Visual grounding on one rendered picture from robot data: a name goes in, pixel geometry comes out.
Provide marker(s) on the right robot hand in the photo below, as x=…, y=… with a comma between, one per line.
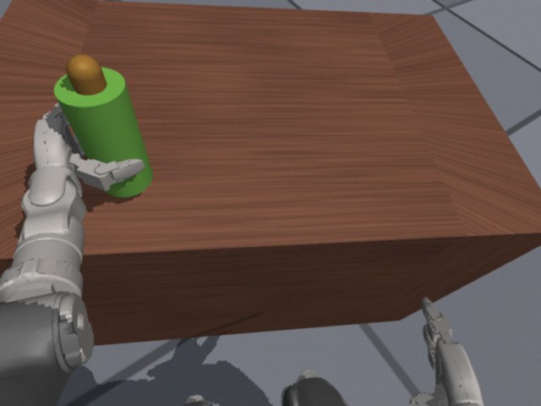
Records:
x=454, y=375

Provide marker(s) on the left robot arm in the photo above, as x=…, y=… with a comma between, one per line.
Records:
x=44, y=328

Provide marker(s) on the left robot hand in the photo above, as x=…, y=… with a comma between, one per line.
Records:
x=55, y=146

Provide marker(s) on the bottle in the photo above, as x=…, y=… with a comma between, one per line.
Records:
x=97, y=105

